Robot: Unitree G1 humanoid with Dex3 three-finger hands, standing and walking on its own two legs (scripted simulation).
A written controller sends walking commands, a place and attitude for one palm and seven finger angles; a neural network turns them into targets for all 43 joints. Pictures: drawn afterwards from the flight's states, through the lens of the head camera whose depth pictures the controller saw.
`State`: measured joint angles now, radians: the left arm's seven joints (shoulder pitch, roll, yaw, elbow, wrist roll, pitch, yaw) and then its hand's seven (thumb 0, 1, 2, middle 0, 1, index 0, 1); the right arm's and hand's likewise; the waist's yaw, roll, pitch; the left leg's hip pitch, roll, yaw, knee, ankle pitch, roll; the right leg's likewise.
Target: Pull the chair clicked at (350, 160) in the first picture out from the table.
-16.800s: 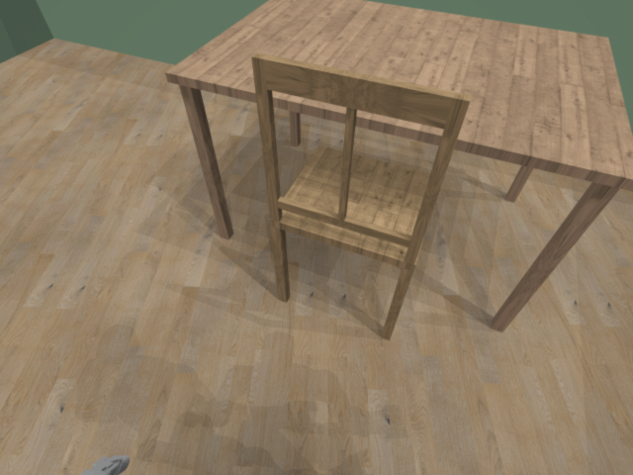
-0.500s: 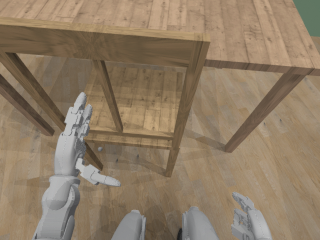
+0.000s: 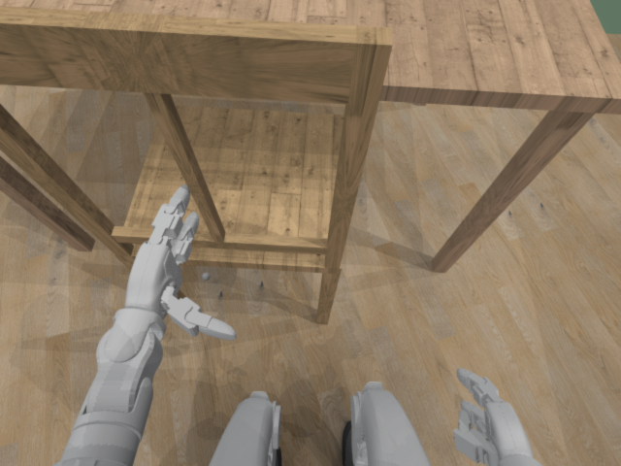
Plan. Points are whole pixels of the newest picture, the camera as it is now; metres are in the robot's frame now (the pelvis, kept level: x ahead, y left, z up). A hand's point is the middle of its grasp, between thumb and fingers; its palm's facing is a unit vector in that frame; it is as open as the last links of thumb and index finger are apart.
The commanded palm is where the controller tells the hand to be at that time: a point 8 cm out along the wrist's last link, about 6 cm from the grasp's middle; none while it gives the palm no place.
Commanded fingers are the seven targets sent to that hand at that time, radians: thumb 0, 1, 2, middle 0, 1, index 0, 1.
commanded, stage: push the fingers through the gap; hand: left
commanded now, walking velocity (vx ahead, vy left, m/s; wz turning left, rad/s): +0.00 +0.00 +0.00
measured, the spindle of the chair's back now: (196, 182) +0.46 +0.16 +0.03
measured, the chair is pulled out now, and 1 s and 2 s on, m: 0.00 0.00 0.00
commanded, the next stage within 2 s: hook a spindle and tug to test in 1.20 s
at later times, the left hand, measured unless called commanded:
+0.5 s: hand (196, 218) +0.41 +0.15 +0.04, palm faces -0.03 -1.00 -0.05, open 16.9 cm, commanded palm +0.38 +0.19 +0.03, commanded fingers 0.00 -0.50 0.30 -0.06 -0.08 -0.06 -0.08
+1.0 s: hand (213, 201) +0.44 +0.14 +0.02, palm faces -0.07 -1.00 -0.04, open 16.9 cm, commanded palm +0.41 +0.18 +0.03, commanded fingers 0.00 -0.50 0.30 -0.06 -0.08 -0.06 -0.08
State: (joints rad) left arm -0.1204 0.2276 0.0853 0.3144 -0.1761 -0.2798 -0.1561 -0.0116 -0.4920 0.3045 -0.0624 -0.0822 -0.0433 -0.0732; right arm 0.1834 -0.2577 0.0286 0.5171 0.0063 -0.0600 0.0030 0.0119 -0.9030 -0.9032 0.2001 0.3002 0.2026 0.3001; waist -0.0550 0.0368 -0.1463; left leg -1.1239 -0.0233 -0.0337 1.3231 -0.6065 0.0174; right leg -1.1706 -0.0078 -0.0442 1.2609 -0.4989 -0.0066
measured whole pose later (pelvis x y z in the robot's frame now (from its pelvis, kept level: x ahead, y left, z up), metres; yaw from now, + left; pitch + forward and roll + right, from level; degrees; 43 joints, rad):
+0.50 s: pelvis +0.00 +0.00 +0.00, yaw +0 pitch +24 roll -2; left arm -0.38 0.25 0.17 0.53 -0.14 -0.43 -0.11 -0.01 -0.50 0.30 -0.06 -0.08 -0.06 -0.08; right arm 0.22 -0.26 0.03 0.58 -0.02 -0.07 0.01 0.01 -0.90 -0.90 0.20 0.30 0.20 0.30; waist -0.08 0.02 -0.16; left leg -1.15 -0.03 -0.02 1.32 -0.60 0.03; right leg -1.19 -0.01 -0.03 1.25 -0.49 0.00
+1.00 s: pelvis +0.00 +0.01 +0.00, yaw -1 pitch +26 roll -2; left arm -0.53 0.26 0.21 0.73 -0.13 -0.39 -0.13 -0.01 -0.49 0.30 -0.06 -0.08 -0.06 -0.08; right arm 0.27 -0.26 0.02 0.58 -0.02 -0.01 0.04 0.01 -0.90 -0.90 0.20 0.30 0.20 0.30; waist -0.10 0.04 -0.16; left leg -1.16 -0.02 -0.01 1.30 -0.59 0.03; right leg -1.21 0.00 -0.02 1.23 -0.47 0.01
